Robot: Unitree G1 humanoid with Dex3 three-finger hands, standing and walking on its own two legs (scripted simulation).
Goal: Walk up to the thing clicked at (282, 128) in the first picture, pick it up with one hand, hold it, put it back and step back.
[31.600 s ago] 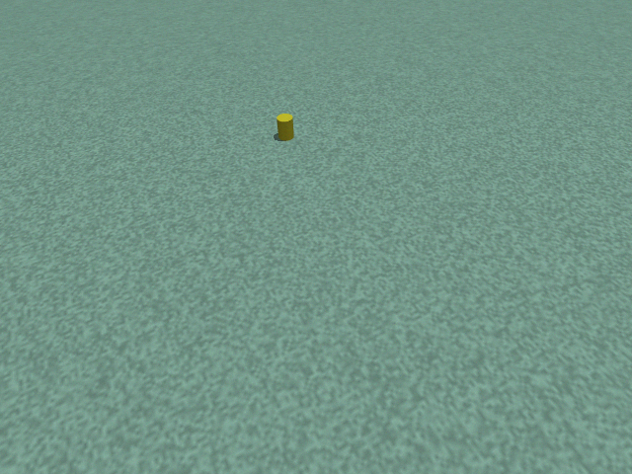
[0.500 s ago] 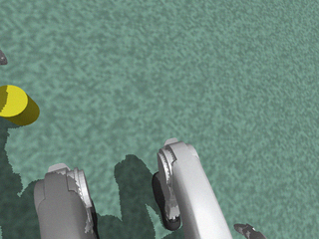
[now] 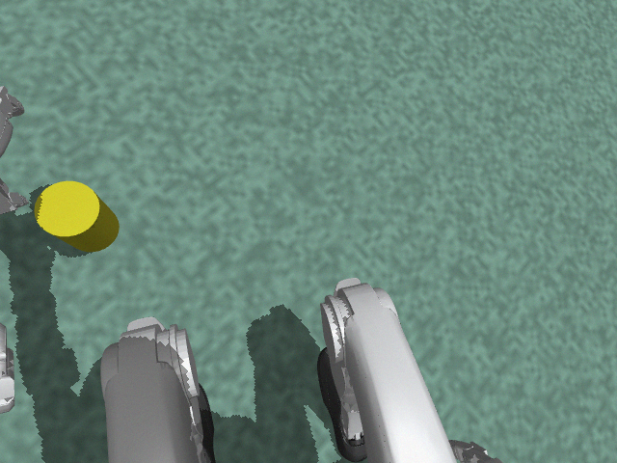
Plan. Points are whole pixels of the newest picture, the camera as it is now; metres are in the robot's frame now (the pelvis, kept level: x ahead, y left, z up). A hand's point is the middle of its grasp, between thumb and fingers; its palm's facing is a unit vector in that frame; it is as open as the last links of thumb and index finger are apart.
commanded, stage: home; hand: left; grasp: from above
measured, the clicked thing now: (81, 219) +0.50 +0.29 -0.32
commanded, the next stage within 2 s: none
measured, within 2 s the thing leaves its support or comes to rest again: neither
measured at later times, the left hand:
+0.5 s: hand out of the picture +0.31 +0.25 +0.08, palm faces -0.11 -0.82 -0.56, open 7.5 cm
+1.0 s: hand out of the picture +0.23 +0.20 +0.27, palm faces +0.22 -0.95 -0.21, open 7.4 cm
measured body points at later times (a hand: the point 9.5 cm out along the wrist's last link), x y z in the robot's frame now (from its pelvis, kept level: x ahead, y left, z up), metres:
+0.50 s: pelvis +0.02 -0.01 +0.19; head +0.16 +0.04 +0.61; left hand +0.32 +0.29 +0.12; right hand +0.23 -0.23 +0.08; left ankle +0.08 +0.12 -0.34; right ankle +0.10 -0.15 -0.34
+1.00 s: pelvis +0.08 +0.00 +0.33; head +0.12 +0.01 +0.78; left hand +0.22 +0.25 +0.29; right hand +0.26 -0.22 +0.25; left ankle +0.07 +0.12 -0.34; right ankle +0.10 -0.15 -0.34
